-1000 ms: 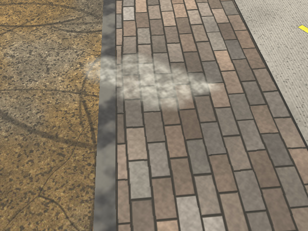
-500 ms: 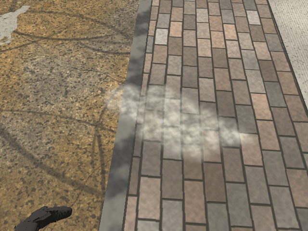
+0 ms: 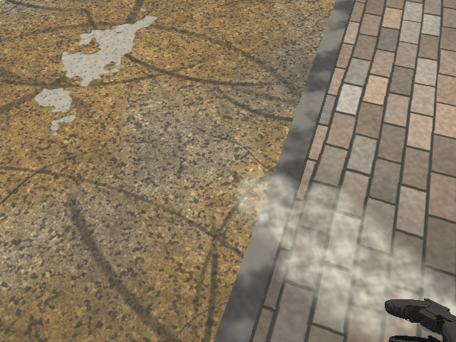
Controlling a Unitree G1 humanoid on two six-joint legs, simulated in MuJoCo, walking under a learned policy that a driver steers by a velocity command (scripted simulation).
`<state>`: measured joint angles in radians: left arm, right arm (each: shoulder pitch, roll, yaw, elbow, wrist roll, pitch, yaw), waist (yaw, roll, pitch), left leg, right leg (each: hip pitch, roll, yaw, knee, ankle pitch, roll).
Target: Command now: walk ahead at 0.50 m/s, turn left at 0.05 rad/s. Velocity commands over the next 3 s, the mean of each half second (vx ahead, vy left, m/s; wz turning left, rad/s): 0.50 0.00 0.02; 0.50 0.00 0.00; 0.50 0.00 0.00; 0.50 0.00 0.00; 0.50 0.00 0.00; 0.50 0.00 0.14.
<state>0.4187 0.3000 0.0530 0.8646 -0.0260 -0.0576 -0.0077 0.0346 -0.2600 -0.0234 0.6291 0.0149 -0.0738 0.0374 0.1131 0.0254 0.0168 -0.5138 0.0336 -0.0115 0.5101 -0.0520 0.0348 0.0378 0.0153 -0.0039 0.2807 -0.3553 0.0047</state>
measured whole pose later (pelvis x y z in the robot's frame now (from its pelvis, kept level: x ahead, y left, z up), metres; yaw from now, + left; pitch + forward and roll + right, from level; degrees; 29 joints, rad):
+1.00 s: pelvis +0.54 -0.01 +0.01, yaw +0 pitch +2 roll -2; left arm 0.35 0.28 0.05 0.90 -0.02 -0.07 -0.01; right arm 0.07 -0.26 -0.04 0.76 0.01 -0.07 0.03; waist 0.08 0.04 0.02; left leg -0.61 0.09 -0.03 0.56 0.05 0.00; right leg 0.03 0.06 -0.04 0.21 -0.27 -0.04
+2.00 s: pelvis +1.08 -0.03 +0.01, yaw +0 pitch +1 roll -1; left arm 0.34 0.26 0.05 0.94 -0.01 -0.08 -0.01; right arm 0.08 -0.28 -0.06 0.85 0.01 -0.07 0.01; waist 0.07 0.04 0.02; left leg -0.66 0.13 -0.04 0.67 0.04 -0.01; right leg -0.02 0.07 -0.05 0.19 -0.19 -0.06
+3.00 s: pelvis +1.66 -0.04 +0.01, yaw +5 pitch +0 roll -2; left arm 0.28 0.24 0.06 0.98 0.02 -0.10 -0.01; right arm 0.19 -0.28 -0.08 0.93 0.03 -0.04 -0.01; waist 0.04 0.04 0.02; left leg -0.68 0.11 -0.09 0.97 -0.10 0.03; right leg -0.07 0.04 -0.16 0.25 -0.18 -0.06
